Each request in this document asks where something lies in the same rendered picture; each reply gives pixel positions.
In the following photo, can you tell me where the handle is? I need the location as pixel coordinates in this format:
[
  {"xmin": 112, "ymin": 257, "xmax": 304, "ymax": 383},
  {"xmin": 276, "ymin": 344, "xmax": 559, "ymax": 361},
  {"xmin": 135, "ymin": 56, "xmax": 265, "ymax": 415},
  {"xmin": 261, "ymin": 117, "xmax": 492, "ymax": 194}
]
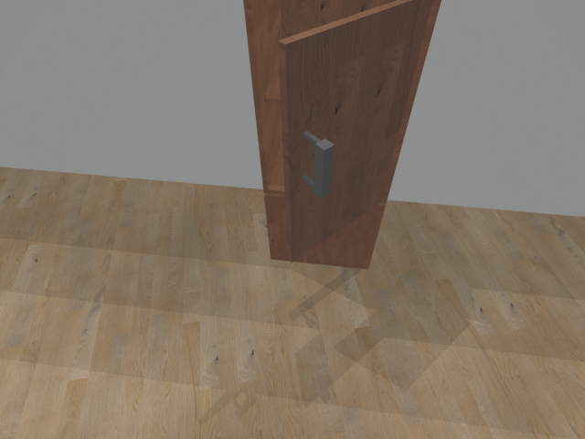
[{"xmin": 303, "ymin": 131, "xmax": 335, "ymax": 199}]

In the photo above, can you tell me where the cupboard door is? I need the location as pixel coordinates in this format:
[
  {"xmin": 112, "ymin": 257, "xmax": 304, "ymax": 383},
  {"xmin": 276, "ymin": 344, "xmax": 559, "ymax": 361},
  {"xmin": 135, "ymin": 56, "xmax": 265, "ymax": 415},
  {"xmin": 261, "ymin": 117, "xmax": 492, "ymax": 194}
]
[{"xmin": 278, "ymin": 0, "xmax": 432, "ymax": 262}]

